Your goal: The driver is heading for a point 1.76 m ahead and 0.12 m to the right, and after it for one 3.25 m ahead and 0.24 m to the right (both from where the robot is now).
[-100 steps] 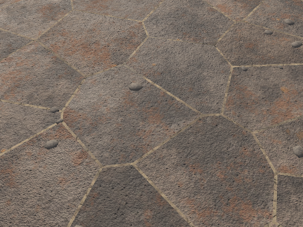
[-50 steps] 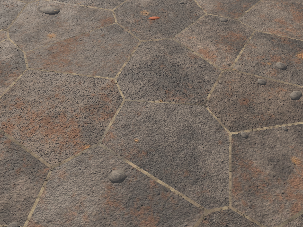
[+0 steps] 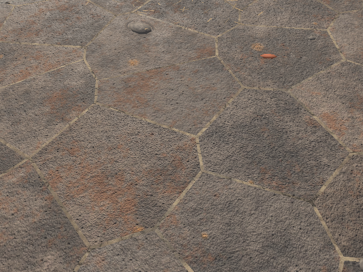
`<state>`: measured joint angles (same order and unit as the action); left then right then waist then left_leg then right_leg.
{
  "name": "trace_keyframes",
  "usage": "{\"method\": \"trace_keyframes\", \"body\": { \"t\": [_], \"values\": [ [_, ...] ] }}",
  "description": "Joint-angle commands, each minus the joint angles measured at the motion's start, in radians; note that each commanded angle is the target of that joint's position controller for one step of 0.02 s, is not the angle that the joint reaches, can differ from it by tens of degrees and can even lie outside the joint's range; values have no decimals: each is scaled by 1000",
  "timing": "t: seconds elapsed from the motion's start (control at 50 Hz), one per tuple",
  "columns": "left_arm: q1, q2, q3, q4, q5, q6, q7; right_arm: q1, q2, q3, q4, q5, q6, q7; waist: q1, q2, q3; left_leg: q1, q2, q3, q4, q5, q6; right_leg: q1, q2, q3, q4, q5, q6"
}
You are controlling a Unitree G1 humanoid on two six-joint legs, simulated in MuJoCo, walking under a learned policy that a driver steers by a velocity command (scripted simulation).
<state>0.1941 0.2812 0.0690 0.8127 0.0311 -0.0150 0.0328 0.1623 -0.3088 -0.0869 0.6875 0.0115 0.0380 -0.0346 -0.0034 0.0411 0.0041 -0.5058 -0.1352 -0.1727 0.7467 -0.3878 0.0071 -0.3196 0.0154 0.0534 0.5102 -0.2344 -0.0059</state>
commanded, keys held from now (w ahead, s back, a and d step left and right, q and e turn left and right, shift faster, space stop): q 0.08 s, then no key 0.28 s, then e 0.64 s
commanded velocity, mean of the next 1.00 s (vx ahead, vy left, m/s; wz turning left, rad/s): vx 0.00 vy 0.00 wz -0.07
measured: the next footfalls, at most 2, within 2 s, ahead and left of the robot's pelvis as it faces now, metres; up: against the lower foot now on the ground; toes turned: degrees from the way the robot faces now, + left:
left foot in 0.34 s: +0.02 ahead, +0.14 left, +0.00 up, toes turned +8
left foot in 1.48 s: +0.11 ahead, +0.09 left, +0.00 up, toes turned -14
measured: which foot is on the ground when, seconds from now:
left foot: up 0.00-0.32, down 0.34-0.80, up 0.82-1.00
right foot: down 0.00-1.00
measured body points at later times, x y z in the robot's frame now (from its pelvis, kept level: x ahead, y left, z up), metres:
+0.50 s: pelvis +0.01 +0.03 +0.00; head +0.02 +0.04 +0.45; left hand +0.05 +0.32 -0.13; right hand +0.22 -0.18 -0.09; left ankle -0.02 +0.14 -0.74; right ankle +0.03 -0.11 -0.73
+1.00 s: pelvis +0.00 -0.04 +0.01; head +0.04 -0.08 +0.45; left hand +0.17 +0.23 -0.07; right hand +0.14 -0.34 -0.11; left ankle +0.00 +0.14 -0.63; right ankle +0.01 -0.10 -0.74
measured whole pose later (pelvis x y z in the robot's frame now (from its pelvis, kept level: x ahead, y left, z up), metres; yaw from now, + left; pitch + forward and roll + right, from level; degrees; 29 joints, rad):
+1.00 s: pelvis +0.00 -0.04 +0.01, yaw -8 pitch +2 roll +3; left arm 0.22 0.29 0.05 0.66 0.00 0.00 0.01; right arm 0.09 -0.32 -0.10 0.72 0.00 0.03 -0.05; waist 0.02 0.03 0.06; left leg -0.55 0.00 -0.05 1.17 -0.38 -0.06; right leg -0.29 0.05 0.04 0.48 -0.22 -0.09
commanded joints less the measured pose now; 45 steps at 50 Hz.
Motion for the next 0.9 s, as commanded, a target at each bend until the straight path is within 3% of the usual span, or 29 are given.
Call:
{"method": "trace_keyframes", "body": {
  "t": [0.02, 0.04, 0.06, 0.12, 0.16, 0.2, 0.26, 0.32, 0.34, 0.36, 0.38, 0.4, 0.42, 0.48, 0.54, 0.58, 0.62, 0.66, 0.68, 0.74, 0.78, 0.8, 0.82, 0.84, 0.86, 0.88, 0.9],
  "values": [
    [-101, 127, 29, -113, 3, -15, 11, 76, -161, -55, -43, -1, -11, 5, -46, -170, -60, -139, 58, 22, 385, -85, -39, 130, -325, 271, -206, 260, -188],
    [-109, 113, 24, -119, -15, -14, 14, 92, -137, -51, -29, -4, 1, 0, -39, -156, -53, -158, 63, 34, 446, -35, -56, 151, -285, 206, -192, 258, -161],
    [-99, 110, 19, -119, -21, -11, 17, 90, -112, -43, -32, -3, 10, 2, -29, -157, -38, -169, 68, 46, 495, -13, -72, 150, -273, 160, -187, 308, -163],
    [-15, 122, 21, -103, -14, 4, 24, 4, -67, -22, -84, 10, 7, 6, 27, -187, -28, -185, 90, 97, 391, 30, -101, 215, -249, 89, -191, 358, -193],
    [23, 143, 28, -95, -17, 10, 24, -28, -50, -11, -108, 5, 3, 10, 49, -207, -53, -151, 109, 102, 273, 10, -110, 274, -269, 89, -176, 391, -211],
    [7, 167, 36, -100, -24, 13, 17, -36, -34, 1, -120, -1, 0, 18, 50, -222, -70, -45, 130, 136, 144, -21, -101, 252, -279, 68, -168, 407, -216],
    [6, 186, 40, -95, -38, 13, 0, -28, -51, 0, -119, 1, 0, 26, 53, -244, -73, 94, 122, 191, -23, -16, -78, 212, -289, 68, -152, 424, -221],
    [-1, 163, 28, -76, -61, 14, -7, 47, -46, -2, -83, -2, -2, 32, 2, -213, -62, 292, 101, 218, -385, 238, -11, 158, -258, 48, -77, 391, -165],
    [44, 134, 16, -57, -52, 5, -12, 57, -76, -7, -85, -6, -1, 27, 5, -168, -88, 428, 151, 146, -427, 365, 17, 85, -230, 25, -43, 298, -99],
    [65, 66, -8, -74, -4, -8, -24, 87, -149, -18, -96, -19, 3, 14, 34, 49, -171, 600, 349, -72, -365, 711, 74, -49, -148, -60, 129, 14, -9],
    [53, 23, -24, -88, -4, -16, -28, 28, -107, 1, -91, -38, -2, 18, 51, 199, -158, 504, 464, -139, -360, 743, 212, -109, -93, -71, 130, -285, 42],
    [7, 77, -15, -81, -14, -11, -25, -1, -34, 19, -93, -48, -18, 27, 13, 134, -132, 430, 427, -108, -389, 588, 237, -65, -112, -39, 154, -292, 66],
    [-6, 90, -9, -76, -27, -5, -25, -32, -23, 24, -80, -52, -31, 30, 27, 132, -99, 404, 377, -56, -391, 496, 195, -54, -106, -43, 130, -219, 65],
    [3, 117, -3, -64, -19, 16, -16, -72, -76, 10, -67, -35, -43, 22, 40, 134, -40, 322, 316, 30, -386, 393, 122, 20, -91, -52, 46, 10, 68],
    [-4, 162, 9, -84, -40, 20, -18, -12, -104, -7, -54, -26, -29, 6, 1, 71, 2, 323, 307, 52, -386, 220, 109, -34, -75, -59, 89, 127, 26],
    [-4, 137, 13, -90, -43, 24, -19, 10, -120, -18, -49, -22, -22, -5, -5, 69, 16, 339, 357, 31, -390, 251, 140, -96, -59, -71, 158, 50, 14],
    [-1, 107, 14, -101, -39, 34, -24, -14, -115, -22, -59, -20, -23, -13, -7, 113, 1, 346, 460, -30, -397, 379, 212, -153, -63, -71, 330, -231, 16],
    [-10, 95, 18, -123, -47, 48, -32, -34, -115, -24, -61, -18, -34, -10, -5, 76, 2, 361, 521, -36, -398, 525, 253, -216, -103, -38, 457, -365, 20],
    [0, 91, 18, -124, -48, 53, -35, -64, -121, -28, -63, -13, -38, -6, 6, 57, -3, 356, 506, 3, -386, 554, 239, -197, -112, -41, 430, -339, 22],
    [47, 97, 24, -123, -47, 57, -48, -122, -134, -34, -60, 2, -29, -1, 34, 77, -50, 338, 450, 120, -312, 590, 176, -57, -75, -111, 268, -169, 17],
    [109, 110, 37, -113, -47, 53, -54, -99, -111, -30, -38, 15, -18, -1, 60, 47, -73, 285, 393, 211, -174, 454, 97, 96, -13, -145, 46, 41, -19],
    [118, 197, 62, -129, -40, 46, -43, -32, -71, -22, -25, -1, -18, 1, 36, -156, -71, 145, 302, 311, 57, 208, 3, 213, -109, 55, -79, 343, -78],
    [112, 329, 82, -174, -21, 32, -36, -92, -21, 1, -91, -42, -21, -1, 27, -412, -68, -142, 128, 286, 344, -310, -86, 289, -386, 501, -146, 694, -288],
    [148, 277, 63, -186, 9, 8, -49, -141, -68, -11, -89, -24, -26, -7, 90, -246, -172, -152, 124, 112, 502, -349, -73, 296, -420, 536, -167, 620, -376],
    [105, 254, 55, -192, 4, -10, -52, -135, -88, -18, -83, -2, -25, -8, 60, -174, -129, -181, 143, 90, 539, -267, -55, 276, -377, 446, -159, 535, -341],
    [55, 234, 52, -197, -20, -14, -45, -115, -99, -24, -61, -5, -23, -15, 33, -110, -93, -197, 164, 89, 513, -169, -46, 259, -320, 373, -150, 432, -279],
    [16, 207, 42, -204, -37, -9, -36, -111, -111, -29, -48, -15, -21, -22, 20, -96, -75, -198, 180, 80, 474, -93, -47, 245, -288, 336, -149, 393, -236]
  ]
}}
